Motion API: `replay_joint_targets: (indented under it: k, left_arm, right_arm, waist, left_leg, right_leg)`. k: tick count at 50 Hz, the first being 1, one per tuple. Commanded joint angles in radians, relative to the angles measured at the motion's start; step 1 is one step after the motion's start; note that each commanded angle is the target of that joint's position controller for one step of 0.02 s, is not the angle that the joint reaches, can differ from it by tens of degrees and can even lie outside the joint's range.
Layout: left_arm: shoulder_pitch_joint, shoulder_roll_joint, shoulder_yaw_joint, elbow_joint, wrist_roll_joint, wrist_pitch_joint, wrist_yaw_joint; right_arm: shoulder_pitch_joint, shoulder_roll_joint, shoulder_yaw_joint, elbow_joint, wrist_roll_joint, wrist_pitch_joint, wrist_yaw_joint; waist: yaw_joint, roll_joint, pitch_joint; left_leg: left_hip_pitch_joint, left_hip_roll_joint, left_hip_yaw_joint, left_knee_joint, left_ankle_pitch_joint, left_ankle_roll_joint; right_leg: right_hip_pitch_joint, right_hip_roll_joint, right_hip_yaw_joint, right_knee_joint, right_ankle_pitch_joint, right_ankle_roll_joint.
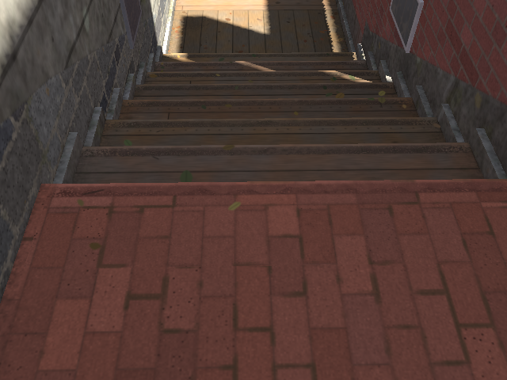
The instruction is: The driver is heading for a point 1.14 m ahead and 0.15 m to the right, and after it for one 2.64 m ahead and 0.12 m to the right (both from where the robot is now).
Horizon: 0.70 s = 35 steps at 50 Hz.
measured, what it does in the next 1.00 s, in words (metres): walks ahead: right foot, then left foot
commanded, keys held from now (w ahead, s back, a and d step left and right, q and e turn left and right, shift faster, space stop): w+shift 1.00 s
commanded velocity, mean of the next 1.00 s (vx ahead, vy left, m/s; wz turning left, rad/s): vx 0.88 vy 0.00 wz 0.00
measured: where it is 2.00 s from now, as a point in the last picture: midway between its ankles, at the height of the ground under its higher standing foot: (295, 139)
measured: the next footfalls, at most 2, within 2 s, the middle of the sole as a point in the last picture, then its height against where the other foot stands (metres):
right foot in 0.42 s outside the picture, level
left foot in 0.88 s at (261, 309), level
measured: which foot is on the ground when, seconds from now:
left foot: down 0.00-0.42, up 0.44-0.86, down 0.88-1.00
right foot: up 0.00-0.40, down 0.42-0.88, up 0.90-1.00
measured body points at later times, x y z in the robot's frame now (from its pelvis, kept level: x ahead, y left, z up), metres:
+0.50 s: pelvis +0.19 -0.08 +0.01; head +0.20 -0.10 +0.46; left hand +0.30 +0.18 -0.10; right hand +0.27 -0.35 -0.13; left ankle +0.12 +0.04 -0.68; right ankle +0.19 -0.17 -0.73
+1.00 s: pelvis +0.58 -0.05 -0.01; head +0.61 -0.05 +0.44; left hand +0.59 +0.21 -0.15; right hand +0.67 -0.32 -0.14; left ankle +0.63 +0.00 -0.73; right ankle +0.42 -0.19 -0.61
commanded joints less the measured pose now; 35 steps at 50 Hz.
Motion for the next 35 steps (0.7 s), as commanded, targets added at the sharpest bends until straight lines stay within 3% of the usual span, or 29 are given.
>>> replay_joint_targets:
  k: [1,6,11,15,18,19,20,21,22,23,24,25,27,28,31,35]
  left_arm:
    - [0.089,0.080,0.020,-0.019,0.005,0.008,-0.014]
    - [-0.074,0.083,0.025,-0.064,-0.009,-0.012,-0.016]
    - [-0.159,0.076,0.025,-0.098,-0.017,-0.020,-0.016]
    - [-0.207,0.089,0.027,-0.129,-0.022,-0.035,-0.016]
    - [-0.188,0.097,0.029,-0.145,-0.022,-0.053,-0.016]
    - [-0.139,0.098,0.032,-0.134,-0.019,-0.061,-0.012]
    - [-0.026,0.113,0.038,-0.100,-0.012,-0.073,-0.005]
    - [0.202,0.187,0.062,-0.033,0.005,-0.088,0.010]
    - [0.286,0.305,0.091,-0.030,0.021,-0.089,0.017]
    - [0.226,0.267,0.086,-0.043,0.017,-0.087,0.017]
    - [0.165,0.210,0.072,-0.061,0.004,-0.089,0.011]
    - [0.133,0.180,0.064,-0.066,-0.006,-0.094,0.005]
    - [0.113,0.139,0.049,-0.061,-0.021,-0.106,0.004]
    - [0.132,0.121,0.043,-0.046,-0.023,-0.111,0.004]
    - [0.203,0.116,0.041,-0.010,-0.029,-0.120,-0.002]
    - [0.247,0.123,0.037,0.018,-0.033,-0.132,0.004]
  right_arm:
    - [0.006,-0.136,-0.038,-0.039,0.001,-0.017,-0.001]
    - [0.064,-0.152,-0.054,-0.025,0.011,-0.030,0.002]
    - [0.077,-0.171,-0.063,-0.031,0.011,-0.039,0.003]
    - [0.073,-0.187,-0.070,-0.039,0.004,-0.045,0.004]
    - [0.049,-0.199,-0.075,-0.051,0.003,-0.043,0.005]
    - [0.033,-0.196,-0.073,-0.055,0.004,-0.041,0.006]
    - [0.011,-0.173,-0.066,-0.064,0.001,-0.041,0.006]
    - [-0.049,-0.102,-0.043,-0.096,-0.013,-0.045,0.008]
    - [-0.122,-0.009,-0.016,-0.168,0.004,-0.064,0.018]
    - [-0.131,-0.080,-0.029,-0.163,-0.007,-0.064,0.014]
    - [-0.138,-0.108,-0.036,-0.157,-0.010,-0.066,0.021]
    - [-0.109,-0.115,-0.037,-0.145,-0.013,-0.067,0.031]
    - [-0.097,-0.114,-0.036,-0.135,-0.040,-0.044,0.048]
    - [-0.122,-0.100,-0.032,-0.142,-0.042,-0.032,0.056]
    - [-0.253,-0.084,-0.020,-0.189,-0.038,-0.013,0.064]
    - [-0.394,-0.064,0.003,-0.242,-0.023,-0.016,0.069]
  waist:
    - [0.036,0.091,-0.034]
    - [-0.006,0.064,-0.036]
    - [-0.032,0.082,-0.041]
    - [-0.052,0.083,-0.035]
    - [-0.033,0.073,-0.020]
    - [-0.003,0.051,-0.024]
    - [0.048,0.015,-0.053]
    - [0.149,-0.145,-0.141]
    - [0.170,-0.347,-0.151]
    - [0.131,-0.173,-0.112]
    - [0.093,-0.068,-0.099]
    - [0.058,-0.040,-0.116]
    - [0.018,-0.063,-0.085]
    - [0.018,-0.070,-0.051]
    - [0.034,-0.043,0.031]
    - [0.043,-0.053,0.078]
  left_leg:
    - [-0.087,0.292,-0.384,-0.390,-0.555,0.084]
    - [0.061,0.316,-0.359,-0.403,-0.508,0.077]
    - [0.092,0.323,-0.303,-0.382,-0.454,0.069]
    - [0.116,0.336,-0.284,-0.347,-0.424,0.077]
    - [0.092,0.346,-0.271,-0.298,-0.431,0.080]
    - [0.052,0.328,-0.247,-0.248,-0.422,0.073]
    - [-0.049,0.286,-0.194,-0.131,-0.376,0.060]
    - [-0.222,0.179,-0.081,0.213,-0.264,0.025]
    - [-0.582,0.050,-0.018,0.526,-0.359,-0.015]
    - [-0.707,0.072,-0.143,0.689,-0.301,0.004]
    - [-0.716,0.115,-0.192,0.742,-0.204,0.005]
    - [-0.662,0.138,-0.191,0.739,-0.145,-0.011]
    - [-0.600,0.181,-0.156,0.721,-0.093,-0.053]
    - [-0.601,0.188,-0.134,0.724,-0.055,-0.069]
    - [-0.618,0.198,-0.074,0.636,0.047,-0.098]
    - [-0.476,0.180,0.003,0.366,0.166,-0.091]
  right_leg:
    - [0.016,-0.051,-0.026,-0.095,0.081,0.001]
    - [-0.156,-0.086,-0.043,-0.245,0.216,0.044]
    - [-0.150,-0.077,-0.068,-0.384,0.257,0.069]
    - [-0.079,-0.061,-0.093,-0.514,0.207,0.054]
    - [0.040,-0.042,-0.126,-0.628,0.161,0.018]
    - [0.136,-0.029,-0.138,-0.680,0.165,0.002]
    - [0.317,-0.027,-0.122,-0.714,0.131,-0.017]
    - [0.574,-0.147,0.080,-0.788,-0.055,-0.055]
    - [0.756,-0.367,0.506,-0.934,-0.392,-0.125]
    - [0.713,-0.404,0.611,-0.930,-0.445,-0.161]
    - [0.672,-0.351,0.502,-0.896,-0.355,-0.135]
    - [0.617,-0.301,0.403,-0.902,-0.264,-0.107]
    - [0.508,-0.241,0.276,-0.966,-0.165,-0.081]
    - [0.470,-0.216,0.232,-0.991,-0.095,-0.083]
    - [0.406,-0.169,0.123,-1.045,0.116,-0.102]
    - [0.372,-0.141,0.013,-1.104,0.434,-0.100]
Keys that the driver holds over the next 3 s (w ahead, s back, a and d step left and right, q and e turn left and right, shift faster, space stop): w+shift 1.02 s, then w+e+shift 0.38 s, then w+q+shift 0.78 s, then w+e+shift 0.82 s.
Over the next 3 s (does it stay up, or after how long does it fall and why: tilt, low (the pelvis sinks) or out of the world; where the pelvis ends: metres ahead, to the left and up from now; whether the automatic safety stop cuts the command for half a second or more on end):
stays up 2.36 -0.02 -0.66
